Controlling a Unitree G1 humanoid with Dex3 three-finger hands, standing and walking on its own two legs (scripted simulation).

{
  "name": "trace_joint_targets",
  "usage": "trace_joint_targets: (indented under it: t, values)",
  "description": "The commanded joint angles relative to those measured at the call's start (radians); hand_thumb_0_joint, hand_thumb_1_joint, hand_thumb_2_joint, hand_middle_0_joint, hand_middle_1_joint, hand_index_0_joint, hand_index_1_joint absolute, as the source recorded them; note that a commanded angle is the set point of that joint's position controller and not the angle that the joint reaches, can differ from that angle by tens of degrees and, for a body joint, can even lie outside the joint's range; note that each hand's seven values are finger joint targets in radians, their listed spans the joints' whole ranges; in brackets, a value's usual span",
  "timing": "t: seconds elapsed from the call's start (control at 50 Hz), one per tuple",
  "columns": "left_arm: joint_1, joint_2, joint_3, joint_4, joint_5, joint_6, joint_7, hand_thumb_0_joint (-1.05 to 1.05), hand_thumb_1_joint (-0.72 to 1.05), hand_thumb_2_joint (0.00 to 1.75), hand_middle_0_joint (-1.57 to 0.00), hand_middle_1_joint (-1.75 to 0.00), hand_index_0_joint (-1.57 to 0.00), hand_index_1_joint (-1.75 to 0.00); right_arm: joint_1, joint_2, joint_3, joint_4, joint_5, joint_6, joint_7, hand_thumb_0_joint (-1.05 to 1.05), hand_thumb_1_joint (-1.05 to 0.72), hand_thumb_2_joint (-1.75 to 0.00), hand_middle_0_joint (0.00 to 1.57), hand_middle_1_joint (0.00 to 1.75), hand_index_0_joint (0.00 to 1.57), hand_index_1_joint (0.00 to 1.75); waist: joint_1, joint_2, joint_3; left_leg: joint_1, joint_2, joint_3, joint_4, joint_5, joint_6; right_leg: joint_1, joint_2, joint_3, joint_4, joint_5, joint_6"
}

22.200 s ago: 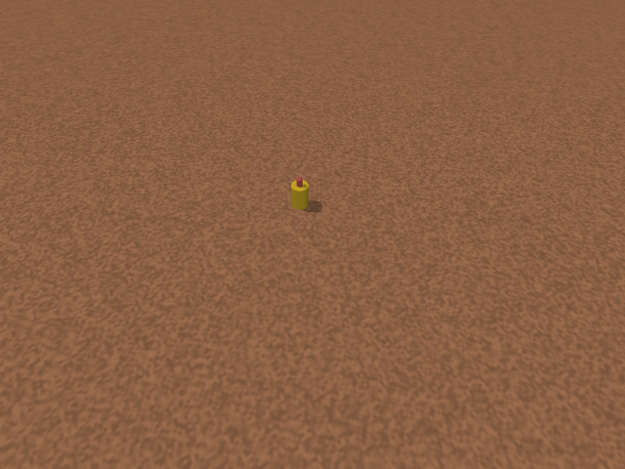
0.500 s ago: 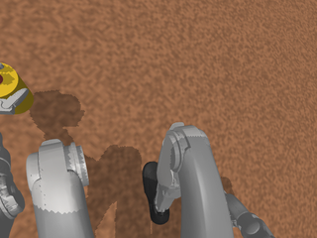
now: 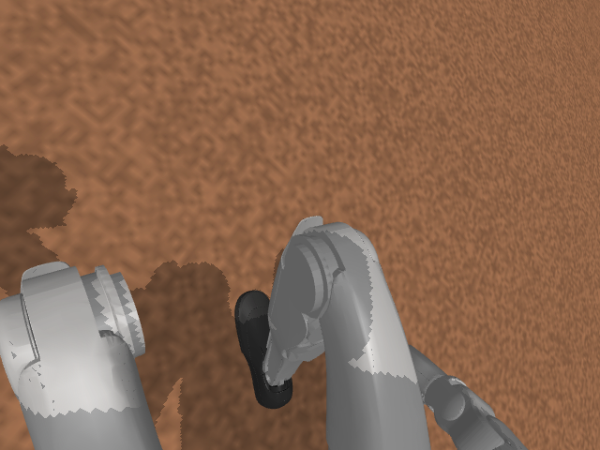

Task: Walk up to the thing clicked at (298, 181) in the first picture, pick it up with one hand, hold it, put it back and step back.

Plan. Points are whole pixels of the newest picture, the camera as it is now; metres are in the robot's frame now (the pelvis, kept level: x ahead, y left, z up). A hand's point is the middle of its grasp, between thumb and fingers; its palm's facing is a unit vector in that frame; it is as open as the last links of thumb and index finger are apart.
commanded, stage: lower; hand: left
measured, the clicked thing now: out of the picture +0.45 +0.30 -0.18
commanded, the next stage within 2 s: loosen in 0.52 s
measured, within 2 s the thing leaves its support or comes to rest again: rests again in 0.40 s
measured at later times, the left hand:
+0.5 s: hand out of the picture +0.45 +0.30 -0.18, palm faces +0.42 -0.91 -0.03, open 8.6 cm
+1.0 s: hand out of the picture +0.45 +0.30 -0.18, palm faces +0.42 -0.91 -0.01, open 11.1 cm
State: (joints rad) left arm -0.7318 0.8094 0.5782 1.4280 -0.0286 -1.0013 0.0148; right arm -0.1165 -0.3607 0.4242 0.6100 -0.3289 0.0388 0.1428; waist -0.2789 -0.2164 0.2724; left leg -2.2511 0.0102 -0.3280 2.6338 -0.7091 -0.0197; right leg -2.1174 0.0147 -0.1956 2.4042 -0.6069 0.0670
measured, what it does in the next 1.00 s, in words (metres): stands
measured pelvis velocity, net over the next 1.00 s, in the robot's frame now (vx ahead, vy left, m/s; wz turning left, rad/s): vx -0.01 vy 0.01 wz -0.05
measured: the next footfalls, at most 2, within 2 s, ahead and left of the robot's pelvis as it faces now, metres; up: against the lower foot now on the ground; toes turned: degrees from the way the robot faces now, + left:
none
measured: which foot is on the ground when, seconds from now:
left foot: down 0.00-1.00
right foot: down 0.00-1.00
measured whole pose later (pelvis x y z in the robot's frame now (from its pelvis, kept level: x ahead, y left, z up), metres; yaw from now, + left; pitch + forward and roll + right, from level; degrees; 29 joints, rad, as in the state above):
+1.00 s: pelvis -0.01 +0.01 +0.00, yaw -3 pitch +12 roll -19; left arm -0.74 0.92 0.55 1.54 -0.04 -1.11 0.05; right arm -0.18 -0.38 0.54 0.54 -0.38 0.05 0.13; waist -0.29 -0.28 0.33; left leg -2.21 0.02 -0.40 2.66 -0.72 -0.01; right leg -2.06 0.05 -0.25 2.37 -0.58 0.08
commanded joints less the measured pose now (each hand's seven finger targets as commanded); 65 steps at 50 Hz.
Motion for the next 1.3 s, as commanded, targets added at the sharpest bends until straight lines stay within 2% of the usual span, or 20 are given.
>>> trace_joint_targets:
  t: [0.0,0.08,0.14,0.2,0.24,0.34,0.44,0.58,0.62,0.74,0.8,0.88,0.96,1.02,1.14,1.16,1.18,1.22,1.26,1.28]
  values:
    - [-0.277,0.226,0.003,-0.176,-0.010,-0.113,0.013,0.00,0.18,1.21,-1.20,-1.35,-1.22,-1.35,0.057,-0.349,-0.087,-0.020,-0.011,0.016,-0.018,0.00,-0.92,-0.91,0.20,0.30,0.20,0.30,-0.094,0.544,-0.613,0.434,0.058,0.082,-0.326,0.156,-0.011,0.300,0.047,-0.115,-0.155,0.184,-0.070]
    - [-0.276,0.239,-0.005,-0.150,-0.004,-0.133,0.019,0.00,0.23,1.23,-1.20,-1.35,-1.22,-1.35,0.044,-0.361,-0.075,-0.021,-0.022,0.016,-0.018,0.00,-0.91,-0.91,0.20,0.30,0.20,0.30,-0.109,0.570,-0.595,0.462,0.065,0.065,-0.332,0.166,-0.018,0.298,0.047,-0.127,-0.146,0.193,-0.068]
    - [-0.274,0.238,-0.005,-0.132,-0.016,-0.140,0.024,0.00,0.21,1.23,-1.20,-1.35,-1.21,-1.35,0.035,-0.358,-0.060,-0.031,-0.024,0.016,-0.020,0.00,-0.91,-0.91,0.20,0.30,0.20,0.30,-0.116,0.526,-0.584,0.427,0.063,0.070,-0.310,0.152,-0.006,0.325,0.053,-0.123,-0.166,0.194,-0.062]
    - [-0.255,0.246,-0.002,-0.109,-0.014,-0.144,0.032,0.00,0.21,1.24,-1.20,-1.36,-1.22,-1.35,0.022,-0.361,-0.052,-0.042,-0.029,0.017,-0.019,0.00,-0.91,-0.91,0.20,0.30,0.20,0.30,-0.111,0.527,-0.575,0.431,0.066,0.064,-0.315,0.154,-0.008,0.324,0.056,-0.129,-0.164,0.190,-0.063]
    - [-0.268,0.245,-0.010,-0.108,-0.015,-0.152,0.032,0.00,0.23,1.26,-1.22,-1.38,-1.24,-1.37,0.028,-0.364,-0.045,-0.037,-0.034,0.020,-0.020,0.00,-0.91,-0.91,0.20,0.30,0.20,0.30,-0.126,0.541,-0.592,0.460,0.070,0.053,-0.314,0.176,-0.014,0.332,0.060,-0.139,-0.158,0.211,-0.060]
    - [-0.253,0.278,-0.013,-0.088,-0.006,-0.160,0.031,0.00,0.25,1.25,-1.23,-1.38,-1.25,-1.37,0.008,-0.370,-0.031,-0.041,-0.041,0.023,-0.024,0.00,-0.91,-0.90,0.20,0.30,0.20,0.30,-0.124,0.551,-0.557,0.447,0.072,0.050,-0.313,0.167,-0.014,0.329,0.065,-0.148,-0.159,0.203,-0.061]
    - [-0.262,0.303,-0.003,-0.091,-0.017,-0.172,0.040,0.00,0.21,1.24,-1.21,-1.36,-1.23,-1.36,-0.001,-0.376,-0.018,-0.054,-0.044,0.025,-0.024,0.00,-0.90,-0.90,0.20,0.30,0.20,0.30,-0.130,0.538,-0.547,0.429,0.073,0.047,-0.307,0.141,-0.009,0.336,0.070,-0.150,-0.169,0.186,-0.061]
    - [-0.246,0.286,-0.024,-0.057,-0.017,-0.176,0.039,0.00,0.22,1.25,-1.22,-1.36,-1.24,-1.36,-0.008,-0.386,-0.012,-0.056,-0.049,0.023,-0.027,0.00,-0.90,-0.90,0.20,0.30,0.20,0.30,-0.146,0.537,-0.518,0.441,0.079,0.032,-0.315,0.150,-0.013,0.331,0.072,-0.164,-0.169,0.194,-0.059]
    - [-0.234,0.280,-0.023,-0.049,-0.019,-0.177,0.037,0.00,0.19,1.16,-1.28,-1.33,-1.30,-1.33,-0.012,-0.384,-0.011,-0.061,-0.048,0.022,-0.029,0.00,-0.91,-0.90,0.20,0.30,0.20,0.30,-0.146,0.511,-0.508,0.435,0.079,0.027,-0.313,0.141,-0.009,0.325,0.073,-0.165,-0.172,0.191,-0.057]
    - [-0.248,0.290,-0.022,-0.061,-0.031,-0.188,0.034,0.00,-0.03,0.69,-0.97,-0.91,-0.99,-0.89,-0.011,-0.387,-0.004,-0.061,-0.051,0.018,-0.029,0.00,-0.92,-0.90,0.20,0.30,0.20,0.30,-0.145,0.520,-0.517,0.439,0.081,0.025,-0.309,0.153,-0.009,0.341,0.077,-0.164,-0.173,0.203,-0.059]
    - [-0.233,0.284,-0.025,-0.046,-0.025,-0.187,0.033,0.00,-0.15,0.55,-0.87,-0.78,-0.89,-0.76,-0.017,-0.387,-0.004,-0.064,-0.053,0.023,-0.030,0.00,-0.92,-0.90,0.20,0.30,0.20,0.30,-0.143,0.526,-0.516,0.444,0.080,0.024,-0.316,0.150,-0.012,0.339,0.077,-0.172,-0.173,0.198,-0.059]
    - [-0.228,0.284,-0.026,-0.032,-0.020,-0.181,0.033,0.00,-0.33,0.38,-0.58,-0.50,-0.59,-0.50,-0.020,-0.391,-0.006,-0.066,-0.054,0.027,-0.029,0.00,-0.92,-0.90,0.20,0.30,0.20,0.30,-0.142,0.534,-0.482,0.443,0.084,0.018,-0.330,0.118,-0.014,0.315,0.075,-0.174,-0.173,0.172,-0.061]
    - [-0.231,0.273,-0.026,-0.035,-0.024,-0.179,0.038,0.00,-0.43,0.31,-0.53,-0.42,-0.52,-0.42,-0.024,-0.392,-0.006,-0.072,-0.054,0.030,-0.028,0.00,-0.93,-0.91,0.20,0.30,0.20,0.30,-0.145,0.536,-0.490,0.458,0.085,0.013,-0.334,0.141,-0.018,0.322,0.075,-0.176,-0.171,0.188,-0.059]
    - [-0.234,0.294,-0.024,-0.036,-0.028,-0.177,0.037,0.00,-0.49,0.25,-0.43,-0.33,-0.43,-0.34,-0.027,-0.386,0.000,-0.077,-0.050,0.029,-0.030,0.00,-0.93,-0.91,0.20,0.30,0.20,0.30,-0.140,0.507,-0.487,0.411,0.079,0.028,-0.313,0.129,-0.005,0.333,0.080,-0.170,-0.185,0.184,-0.060]
    - [-0.236,0.269,-0.036,-0.036,-0.027,-0.174,0.034,0.00,-0.51,0.15,-0.28,-0.19,-0.28,-0.19,-0.023,-0.388,-0.004,-0.074,-0.052,0.028,-0.030,0.00,-0.92,-0.90,0.20,0.30,0.20,0.30,-0.147,0.518,-0.500,0.441,0.082,0.021,-0.320,0.143,-0.009,0.336,0.080,-0.173,-0.181,0.194,-0.059]
    - [-0.228,0.282,-0.026,-0.036,-0.026,-0.171,0.036,0.00,-0.56,0.13,-0.24,-0.15,-0.23,-0.15,-0.025,-0.388,-0.005,-0.073,-0.052,0.028,-0.031,0.00,-0.92,-0.90,0.20,0.30,0.20,0.30,-0.140,0.510,-0.497,0.433,0.082,0.023,-0.318,0.134,-0.008,0.329,0.082,-0.171,-0.181,0.188,-0.061]
    - [-0.238,0.266,-0.036,-0.038,-0.027,-0.175,0.037,0.00,-0.56,0.16,-0.16,-0.15,-0.16,-0.15,-0.026,-0.386,-0.003,-0.079,-0.053,0.028,-0.029,0.00,-0.90,-0.90,0.20,0.30,0.20,0.30,-0.149,0.510,-0.490,0.430,0.081,0.022,-0.322,0.131,-0.008,0.336,0.080,-0.175,-0.185,0.184,-0.060]
    - [-0.237,0.295,-0.016,-0.044,-0.032,-0.178,0.032,0.00,-0.58,0.10,-0.10,-0.07,-0.10,-0.07,-0.035,-0.389,-0.003,-0.082,-0.049,0.027,-0.032,0.00,-0.91,-0.90,0.20,0.30,0.20,0.30,-0.139,0.495,-0.476,0.410,0.082,0.021,-0.323,0.101,-0.004,0.320,0.080,-0.174,-0.190,0.159,-0.060]
    - [-0.233,0.296,-0.020,-0.070,-0.031,-0.178,0.022,0.00,-0.58,0.09,-0.08,-0.06,-0.08,-0.06,-0.029,-0.387,-0.004,-0.085,-0.049,0.030,-0.033,0.00,-0.90,-0.90,0.20,0.30,0.20,0.30,-0.132,0.525,-0.500,0.436,0.084,0.024,-0.328,0.114,-0.009,0.334,0.080,-0.172,-0.185,0.166,-0.061]
    - [-0.226,0.321,-0.005,-0.087,-0.028,-0.177,0.019,0.00,-0.59,0.09,-0.07,-0.05,-0.07,-0.05,-0.025,-0.388,-0.007,-0.078,-0.048,0.032,-0.035,0.00,-0.91,-0.90,0.20,0.30,0.20,0.30,-0.117,0.542,-0.511,0.453,0.087,0.024,-0.328,0.129,-0.012,0.329,0.079,-0.168,-0.180,0.174,-0.062]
